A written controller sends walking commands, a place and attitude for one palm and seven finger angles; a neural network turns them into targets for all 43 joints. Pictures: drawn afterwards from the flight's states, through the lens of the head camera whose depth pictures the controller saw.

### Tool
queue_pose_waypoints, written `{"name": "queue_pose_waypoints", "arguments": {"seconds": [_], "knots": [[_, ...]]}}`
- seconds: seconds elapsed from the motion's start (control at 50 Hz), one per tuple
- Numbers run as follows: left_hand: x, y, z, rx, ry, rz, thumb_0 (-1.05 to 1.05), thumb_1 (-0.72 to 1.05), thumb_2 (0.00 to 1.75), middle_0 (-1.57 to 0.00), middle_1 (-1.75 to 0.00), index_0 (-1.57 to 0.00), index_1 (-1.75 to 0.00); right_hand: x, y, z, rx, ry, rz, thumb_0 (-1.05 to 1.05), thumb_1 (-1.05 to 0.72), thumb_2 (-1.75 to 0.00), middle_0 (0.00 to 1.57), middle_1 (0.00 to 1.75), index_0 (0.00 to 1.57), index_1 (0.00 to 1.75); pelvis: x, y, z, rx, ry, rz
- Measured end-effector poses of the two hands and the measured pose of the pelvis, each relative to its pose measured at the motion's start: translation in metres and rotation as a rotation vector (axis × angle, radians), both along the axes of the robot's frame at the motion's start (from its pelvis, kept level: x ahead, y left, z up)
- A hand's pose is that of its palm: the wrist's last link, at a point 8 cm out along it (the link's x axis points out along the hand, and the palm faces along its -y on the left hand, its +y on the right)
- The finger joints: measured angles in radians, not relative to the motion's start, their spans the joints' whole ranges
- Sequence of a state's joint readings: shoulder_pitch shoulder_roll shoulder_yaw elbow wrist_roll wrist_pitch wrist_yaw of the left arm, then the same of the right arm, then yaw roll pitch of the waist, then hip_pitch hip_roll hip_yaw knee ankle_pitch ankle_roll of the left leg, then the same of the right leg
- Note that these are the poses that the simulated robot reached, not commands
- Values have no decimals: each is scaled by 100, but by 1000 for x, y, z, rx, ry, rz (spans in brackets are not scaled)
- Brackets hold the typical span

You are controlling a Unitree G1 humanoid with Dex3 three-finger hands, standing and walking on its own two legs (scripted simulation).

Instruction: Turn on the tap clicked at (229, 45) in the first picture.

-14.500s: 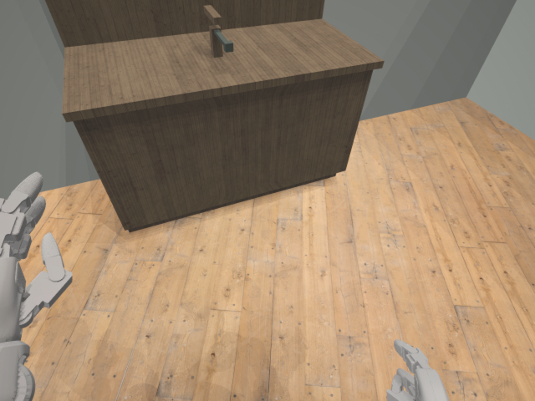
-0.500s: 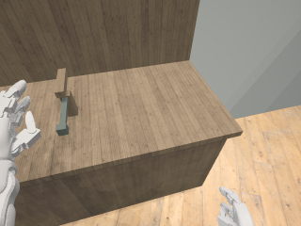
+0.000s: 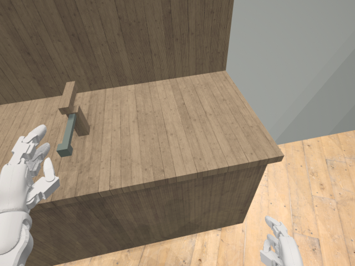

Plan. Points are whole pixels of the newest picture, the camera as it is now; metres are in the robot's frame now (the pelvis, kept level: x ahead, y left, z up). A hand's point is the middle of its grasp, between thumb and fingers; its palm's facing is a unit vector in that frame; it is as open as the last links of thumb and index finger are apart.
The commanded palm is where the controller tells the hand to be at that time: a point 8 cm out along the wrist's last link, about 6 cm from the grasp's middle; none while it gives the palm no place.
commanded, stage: turn the palm inward beside the body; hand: left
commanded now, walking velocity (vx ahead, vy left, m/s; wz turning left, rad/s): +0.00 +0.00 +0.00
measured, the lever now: (64, 149) +0.37 +0.36 +0.05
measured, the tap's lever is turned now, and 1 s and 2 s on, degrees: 0 0 0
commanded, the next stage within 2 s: reach beside the lever's end, fingers flat in 1.50 s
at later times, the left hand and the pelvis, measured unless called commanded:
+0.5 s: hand (50, 192) +0.20 +0.25 +0.15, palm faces +0.44 -0.87 -0.22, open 7.4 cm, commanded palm +0.15 +0.29 +0.15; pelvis +0.01 +0.01 -0.01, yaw +1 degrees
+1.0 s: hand (37, 211) +0.17 +0.27 +0.13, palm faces +0.48 -0.87 -0.14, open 7.4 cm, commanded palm +0.12 +0.31 +0.14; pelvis -0.01 +0.03 -0.01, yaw +1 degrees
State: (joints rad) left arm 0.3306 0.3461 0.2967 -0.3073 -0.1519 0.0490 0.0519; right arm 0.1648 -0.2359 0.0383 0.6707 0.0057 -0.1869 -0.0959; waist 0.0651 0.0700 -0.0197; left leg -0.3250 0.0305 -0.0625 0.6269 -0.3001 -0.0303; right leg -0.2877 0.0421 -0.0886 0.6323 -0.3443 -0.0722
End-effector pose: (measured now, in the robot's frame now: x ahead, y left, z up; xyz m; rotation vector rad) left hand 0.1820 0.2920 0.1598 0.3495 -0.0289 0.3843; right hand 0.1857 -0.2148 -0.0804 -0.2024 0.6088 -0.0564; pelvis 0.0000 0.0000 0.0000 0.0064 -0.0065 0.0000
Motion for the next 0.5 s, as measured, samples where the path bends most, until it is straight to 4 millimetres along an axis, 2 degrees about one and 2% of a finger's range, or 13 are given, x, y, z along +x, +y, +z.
{"name": "queue_pose_waypoints", "arguments": {"seconds": [0.14, 0.24, 0.34, 0.5], "knots": [[-7, -2, 11, 30, -120, 41, 2, 89, 90, -21, -30, -21, -30, 7, -25, 0, -33, 10, -15, 1, -90, -90, 20, 30, 21, 30, 18, -8, -3, 12, 37, -2], [-14, 4, -1, -28, -67, 70, 2, 90, 90, -21, -30, -21, -30, 11, -31, -1, -44, 0, -36, 1, -90, -90, 20, 30, 20, 30, 23, -6, -4, 9, 36, 9], [-18, -1, -12, -67, -43, 52, 2, 90, 90, -21, -30, -20, -30, 14, -23, 3, -43, -33, -26, 1, -90, -90, 20, 30, 20, 30, 19, -2, -4, 8, 38, 13], [-28, -3, -6, -76, -116, 38, 2, 90, 90, -21, -30, -21, -30, 10, 4, 8, -4, -85, 10, 1, -90, -90, 20, 30, 20, 30, 8, 7, -5, 0, 30, 12]]}}
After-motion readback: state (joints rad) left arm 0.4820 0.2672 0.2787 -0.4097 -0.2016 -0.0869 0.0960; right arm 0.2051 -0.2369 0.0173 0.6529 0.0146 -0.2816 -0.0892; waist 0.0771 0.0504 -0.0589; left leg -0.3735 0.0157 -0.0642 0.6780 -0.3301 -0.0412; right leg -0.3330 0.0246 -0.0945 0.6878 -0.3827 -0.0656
